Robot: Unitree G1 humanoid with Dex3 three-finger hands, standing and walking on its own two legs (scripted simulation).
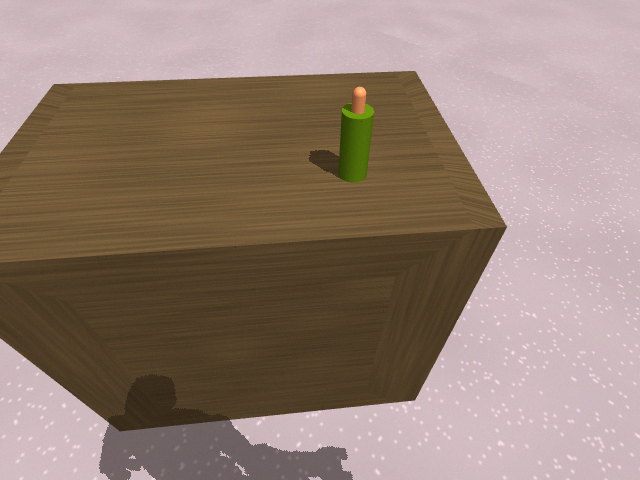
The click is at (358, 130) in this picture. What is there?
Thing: necked bottle
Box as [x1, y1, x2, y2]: [339, 87, 373, 182]
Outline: 362,87 356,87 353,90 352,102 345,105 342,108 339,175 344,180 352,182 359,181 363,179 366,175 373,117 373,109 365,103 365,90
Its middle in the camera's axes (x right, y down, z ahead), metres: +0.06 -0.17 +0.66
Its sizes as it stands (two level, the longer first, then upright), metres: 0.053 0.053 0.168
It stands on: a support 0.80 m high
